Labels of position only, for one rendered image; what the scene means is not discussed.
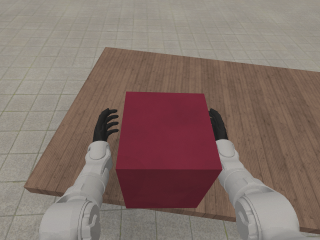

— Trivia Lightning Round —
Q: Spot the robot left upper arm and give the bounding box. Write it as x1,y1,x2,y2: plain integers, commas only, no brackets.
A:
39,200,101,240

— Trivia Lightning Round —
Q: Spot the left robot hand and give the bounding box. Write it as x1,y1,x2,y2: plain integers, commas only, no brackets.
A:
92,108,119,142

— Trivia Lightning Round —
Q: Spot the robot right upper arm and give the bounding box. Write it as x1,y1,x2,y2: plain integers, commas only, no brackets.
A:
235,191,320,240

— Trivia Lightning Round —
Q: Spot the robot right forearm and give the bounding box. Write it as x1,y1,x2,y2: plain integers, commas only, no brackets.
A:
216,139,300,230

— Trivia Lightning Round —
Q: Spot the table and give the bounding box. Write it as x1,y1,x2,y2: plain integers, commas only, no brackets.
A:
23,47,320,235

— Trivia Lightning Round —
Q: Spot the carton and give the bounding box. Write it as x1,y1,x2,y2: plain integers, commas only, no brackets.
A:
115,91,223,209

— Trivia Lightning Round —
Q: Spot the right robot hand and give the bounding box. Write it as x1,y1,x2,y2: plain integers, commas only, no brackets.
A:
208,108,228,141

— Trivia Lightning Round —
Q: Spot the robot left forearm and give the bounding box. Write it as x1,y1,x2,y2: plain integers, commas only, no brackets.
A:
38,140,113,240

